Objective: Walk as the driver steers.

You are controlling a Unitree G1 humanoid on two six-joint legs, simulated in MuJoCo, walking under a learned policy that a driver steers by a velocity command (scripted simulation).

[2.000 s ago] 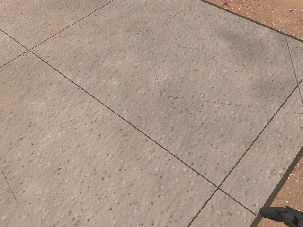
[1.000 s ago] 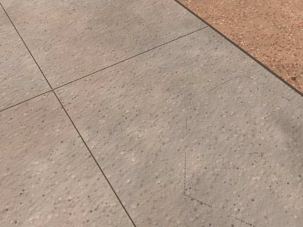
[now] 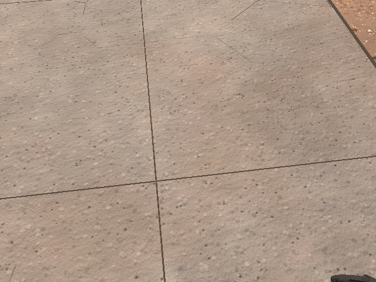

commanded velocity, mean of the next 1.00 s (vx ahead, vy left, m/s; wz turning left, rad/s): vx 0.43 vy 0.00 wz -0.30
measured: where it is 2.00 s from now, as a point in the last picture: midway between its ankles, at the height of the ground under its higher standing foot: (247, 234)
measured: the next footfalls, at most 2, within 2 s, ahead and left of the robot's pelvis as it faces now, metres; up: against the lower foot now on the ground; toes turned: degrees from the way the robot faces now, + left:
left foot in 0.14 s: +0.25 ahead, +0.14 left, +0.00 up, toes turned +1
right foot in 0.68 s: +0.53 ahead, -0.11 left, +0.00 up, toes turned -14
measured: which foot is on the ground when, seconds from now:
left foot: up 0.00-0.12, down 0.14-0.70, up 0.72-1.00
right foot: down 0.00-0.14, up 0.16-0.66, down 0.68-1.00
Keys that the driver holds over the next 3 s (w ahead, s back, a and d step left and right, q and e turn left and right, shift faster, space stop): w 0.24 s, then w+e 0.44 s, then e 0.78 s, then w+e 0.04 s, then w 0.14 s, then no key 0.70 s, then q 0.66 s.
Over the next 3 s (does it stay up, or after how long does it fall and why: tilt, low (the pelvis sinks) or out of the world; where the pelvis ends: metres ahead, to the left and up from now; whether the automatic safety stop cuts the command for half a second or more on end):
stays up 0.68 -0.18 -0.01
